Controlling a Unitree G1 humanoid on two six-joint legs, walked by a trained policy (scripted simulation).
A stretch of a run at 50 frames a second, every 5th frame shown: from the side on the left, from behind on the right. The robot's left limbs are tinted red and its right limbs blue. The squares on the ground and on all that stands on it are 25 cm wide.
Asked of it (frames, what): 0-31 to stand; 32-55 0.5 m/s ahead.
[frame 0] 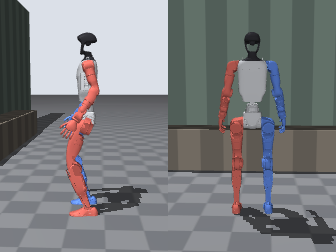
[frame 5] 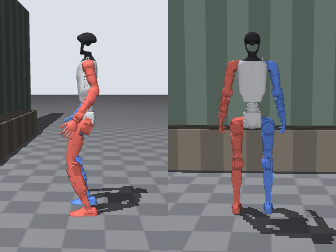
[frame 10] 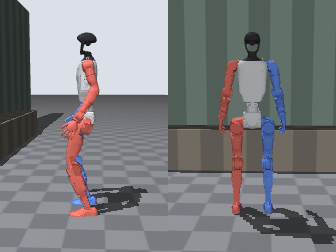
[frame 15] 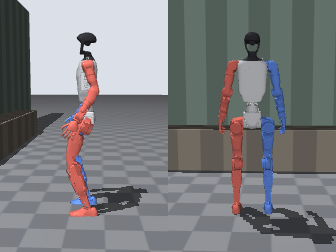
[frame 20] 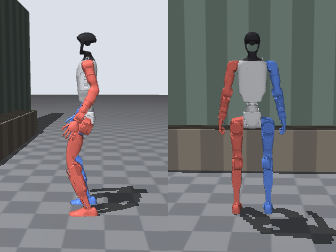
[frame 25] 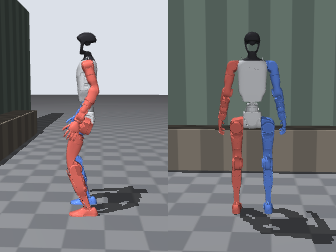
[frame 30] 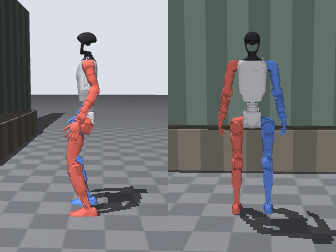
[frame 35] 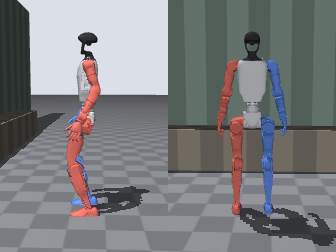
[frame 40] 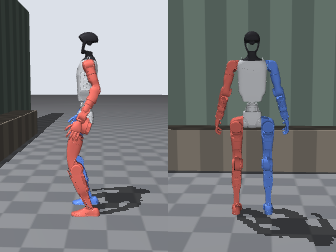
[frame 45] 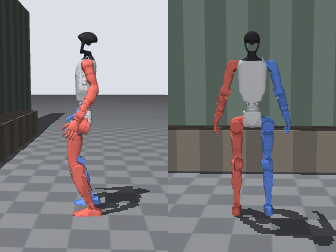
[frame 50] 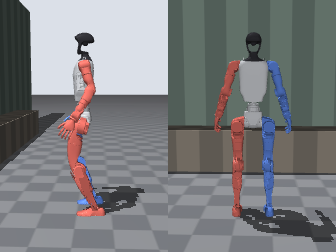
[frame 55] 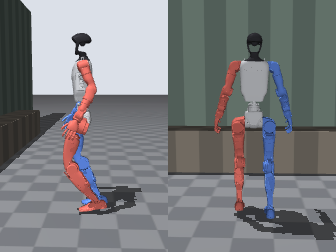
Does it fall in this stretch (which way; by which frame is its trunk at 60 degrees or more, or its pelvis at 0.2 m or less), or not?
no
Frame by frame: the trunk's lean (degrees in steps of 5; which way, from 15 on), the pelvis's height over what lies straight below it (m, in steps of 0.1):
0: 0, 0.8
5: 0, 0.8
10: 0, 0.8
15: 0, 0.8
20: 0, 0.8
25: 0, 0.8
30: 0, 0.8
35: 0, 0.8
40: 5, 0.8
45: 5, 0.8
50: 0, 0.8
55: 0, 0.8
